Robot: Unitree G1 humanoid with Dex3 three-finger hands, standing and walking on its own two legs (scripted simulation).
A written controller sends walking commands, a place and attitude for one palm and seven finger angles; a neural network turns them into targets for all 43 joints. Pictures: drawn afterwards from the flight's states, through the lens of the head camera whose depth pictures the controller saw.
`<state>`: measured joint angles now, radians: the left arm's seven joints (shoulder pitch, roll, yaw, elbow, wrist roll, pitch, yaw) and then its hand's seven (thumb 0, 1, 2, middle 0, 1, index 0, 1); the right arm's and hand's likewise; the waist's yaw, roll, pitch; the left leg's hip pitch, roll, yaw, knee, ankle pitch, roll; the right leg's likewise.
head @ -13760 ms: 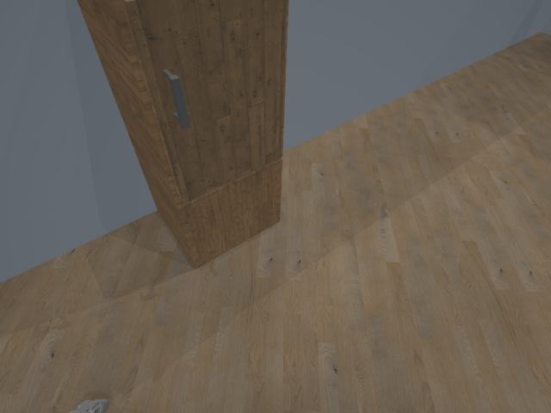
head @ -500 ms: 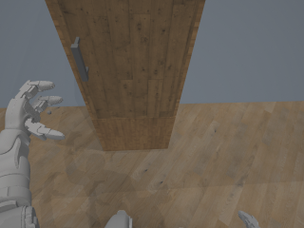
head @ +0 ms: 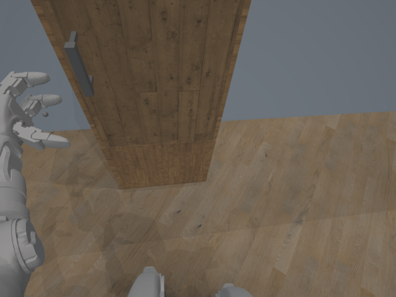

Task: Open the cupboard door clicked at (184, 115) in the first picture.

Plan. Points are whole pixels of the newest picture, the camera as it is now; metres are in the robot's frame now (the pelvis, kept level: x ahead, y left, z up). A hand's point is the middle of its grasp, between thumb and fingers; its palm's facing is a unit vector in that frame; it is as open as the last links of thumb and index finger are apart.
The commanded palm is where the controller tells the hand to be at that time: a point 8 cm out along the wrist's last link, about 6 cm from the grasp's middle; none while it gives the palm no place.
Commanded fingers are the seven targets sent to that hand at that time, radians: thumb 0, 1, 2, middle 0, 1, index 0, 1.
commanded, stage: move the hooked fingers beside the handle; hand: left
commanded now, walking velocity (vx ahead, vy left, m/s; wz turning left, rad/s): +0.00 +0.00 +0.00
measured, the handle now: (81, 65) +0.59 +0.27 +0.09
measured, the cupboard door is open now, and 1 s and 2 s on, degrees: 0 0 0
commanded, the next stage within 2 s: slide the fingers in behind the handle in 1.38 s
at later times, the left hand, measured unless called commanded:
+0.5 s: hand (51, 84) +0.51 +0.31 +0.10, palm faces +0.13 -0.99 +0.01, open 14.0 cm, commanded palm +0.50 +0.34 +0.09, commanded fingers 0.00 -0.50 0.30 -0.30 -1.20 -0.30 -1.20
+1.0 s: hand (49, 85) +0.51 +0.31 +0.09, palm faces +0.15 -0.99 +0.00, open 14.0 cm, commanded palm +0.51 +0.35 +0.09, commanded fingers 0.00 -0.50 0.30 -0.30 -1.20 -0.30 -1.20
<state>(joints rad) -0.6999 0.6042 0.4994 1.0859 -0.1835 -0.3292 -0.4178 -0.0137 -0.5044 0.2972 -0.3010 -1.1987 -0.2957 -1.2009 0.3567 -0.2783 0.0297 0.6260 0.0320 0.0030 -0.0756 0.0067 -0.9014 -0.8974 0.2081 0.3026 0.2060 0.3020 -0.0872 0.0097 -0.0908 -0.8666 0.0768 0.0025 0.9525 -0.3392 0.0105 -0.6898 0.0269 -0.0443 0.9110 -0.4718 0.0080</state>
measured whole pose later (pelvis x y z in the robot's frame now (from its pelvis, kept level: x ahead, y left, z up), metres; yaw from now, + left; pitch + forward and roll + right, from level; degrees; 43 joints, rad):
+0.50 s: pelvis +0.01 +0.00 -0.01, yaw -2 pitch +21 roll -5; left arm -0.98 0.84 0.56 1.30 -0.08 -0.29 -0.43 -0.01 -0.50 0.30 -0.30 -1.20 -0.30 -1.20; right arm 0.41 -0.29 0.05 0.63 0.02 0.07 -0.08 0.00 -0.90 -0.90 0.21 0.30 0.21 0.30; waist -0.18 0.01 -0.08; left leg -1.04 0.10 -0.01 1.03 -0.37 0.01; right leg -0.85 0.05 -0.05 0.96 -0.49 0.01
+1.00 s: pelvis +0.02 +0.01 -0.01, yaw -2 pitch +21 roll -6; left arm -0.93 0.80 0.57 1.25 -0.08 -0.30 -0.41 -0.01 -0.50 0.30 -0.30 -1.20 -0.30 -1.20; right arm 0.41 -0.27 0.05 0.61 0.01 0.10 -0.05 0.00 -0.90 -0.90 0.21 0.30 0.21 0.30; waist -0.17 0.02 -0.10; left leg -1.01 0.10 -0.01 1.02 -0.39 0.01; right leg -0.81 0.05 -0.05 0.93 -0.49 0.01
